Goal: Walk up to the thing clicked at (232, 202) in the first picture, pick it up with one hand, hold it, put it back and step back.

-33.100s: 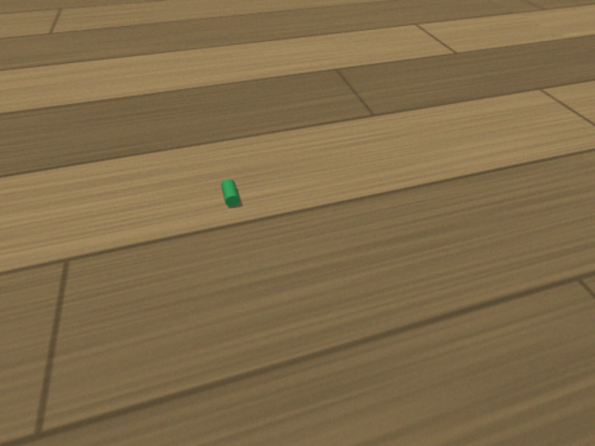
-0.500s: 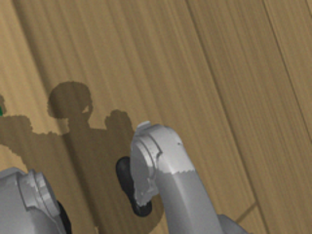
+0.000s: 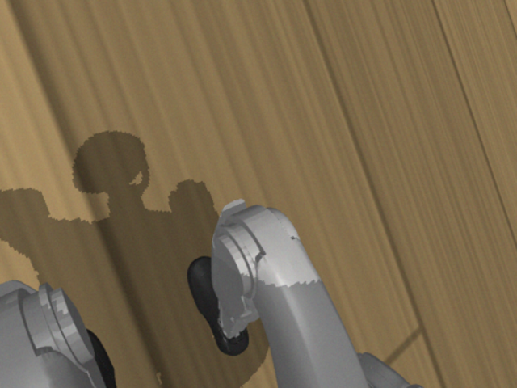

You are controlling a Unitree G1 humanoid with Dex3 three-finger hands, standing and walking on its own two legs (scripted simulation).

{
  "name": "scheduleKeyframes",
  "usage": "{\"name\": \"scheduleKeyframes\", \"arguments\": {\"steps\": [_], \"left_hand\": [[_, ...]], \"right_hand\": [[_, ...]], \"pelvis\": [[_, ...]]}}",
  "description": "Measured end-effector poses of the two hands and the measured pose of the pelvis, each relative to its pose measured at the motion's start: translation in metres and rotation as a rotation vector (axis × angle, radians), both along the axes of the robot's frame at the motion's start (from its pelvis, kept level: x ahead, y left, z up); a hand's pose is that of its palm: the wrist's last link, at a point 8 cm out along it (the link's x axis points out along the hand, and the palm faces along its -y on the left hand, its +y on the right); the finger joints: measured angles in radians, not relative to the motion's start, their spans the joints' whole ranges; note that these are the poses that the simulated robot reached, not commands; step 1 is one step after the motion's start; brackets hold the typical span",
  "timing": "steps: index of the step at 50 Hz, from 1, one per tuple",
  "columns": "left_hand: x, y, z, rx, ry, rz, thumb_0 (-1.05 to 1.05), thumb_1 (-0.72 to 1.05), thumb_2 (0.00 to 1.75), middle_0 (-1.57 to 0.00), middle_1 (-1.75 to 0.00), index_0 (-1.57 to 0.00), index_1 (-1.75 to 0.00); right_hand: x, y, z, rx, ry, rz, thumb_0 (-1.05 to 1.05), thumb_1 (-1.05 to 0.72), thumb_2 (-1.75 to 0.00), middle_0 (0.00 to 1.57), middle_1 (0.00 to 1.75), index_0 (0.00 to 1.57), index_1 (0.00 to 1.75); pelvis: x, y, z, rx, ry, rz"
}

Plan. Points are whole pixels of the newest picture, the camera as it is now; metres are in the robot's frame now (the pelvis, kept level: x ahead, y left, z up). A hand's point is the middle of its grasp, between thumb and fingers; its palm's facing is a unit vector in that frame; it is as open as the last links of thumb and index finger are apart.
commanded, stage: close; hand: left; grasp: from above
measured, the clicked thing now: out of the picture +0.47 +0.28 -0.27
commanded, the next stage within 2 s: settle in 0.36 s
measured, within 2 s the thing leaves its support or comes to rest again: leaves its support in 0.82 s
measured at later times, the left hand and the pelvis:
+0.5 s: hand out of the picture +0.45 +0.28 -0.25, palm faces -0.45 -0.12 -0.89, open 9.7 cm; pelvis +0.00 +0.00 +0.00, yaw +0 degrees
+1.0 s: hand out of the picture +0.45 +0.30 -0.20, palm faces -0.40 -0.09 -0.91, open 9.7 cm; pelvis +0.01 +0.00 +0.01, yaw +2 degrees
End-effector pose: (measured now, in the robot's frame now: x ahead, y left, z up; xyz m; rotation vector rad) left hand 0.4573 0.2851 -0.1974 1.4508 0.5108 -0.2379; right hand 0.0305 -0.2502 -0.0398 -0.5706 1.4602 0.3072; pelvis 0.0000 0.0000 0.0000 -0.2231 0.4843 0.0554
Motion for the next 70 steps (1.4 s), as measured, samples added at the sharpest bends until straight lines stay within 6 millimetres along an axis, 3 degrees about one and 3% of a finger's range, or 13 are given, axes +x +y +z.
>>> {"name": "scheduleKeyframes", "arguments": {"steps": [25,40,45,58,70], "left_hand": [[0.002,0.002,0.002,-0.006,-0.008,-0.004,0.01,0.09,0.47,-0.66,-0.57,-0.67,-0.54],[0.0,0.011,0.006,-0.008,-0.009,0.031,0.01,0.06,0.44,-0.73,-0.49,-0.74,-0.46],[-0.002,0.016,0.023,0.012,-0.043,0.0,0.01,0.06,0.41,-0.75,-0.46,-0.76,-0.43],[-0.008,0.012,0.087,0.053,-0.016,-0.009,0.01,0.06,0.37,-0.78,-0.4,-0.79,-0.38],[-0.011,0.01,0.113,0.031,0.015,-0.024,0.01,0.05,0.39,-0.8,-0.36,-0.81,-0.35]], "right_hand": [[0.0,0.004,0.004,-0.015,-0.014,0.003,0.0,-0.9,-0.89,0.2,0.3,0.2,0.3],[0.001,-0.005,0.005,-0.03,0.005,-0.031,0.0,-0.91,-0.9,0.2,0.3,0.2,0.3],[0.007,-0.011,0.001,-0.03,0.004,-0.058,0.0,-0.91,-0.9,0.2,0.3,0.2,0.3],[0.052,-0.013,-0.015,0.026,-0.14,-0.11,0.0,-0.91,-0.9,0.2,0.3,0.2,0.3],[0.046,-0.019,-0.019,-0.005,-0.13,-0.162,0.0,-0.91,-0.9,0.2,0.3,0.2,0.3]], "pelvis": [[-0.001,0.002,0.001,-0.009,-0.003,0.0],[0.003,0.0,0.003,-0.001,0.027,0.005],[0.005,-0.001,0.005,0.009,0.047,0.012],[0.004,-0.002,0.021,0.046,0.098,0.037],[-0.001,-0.008,0.029,0.077,0.1,0.059]]}}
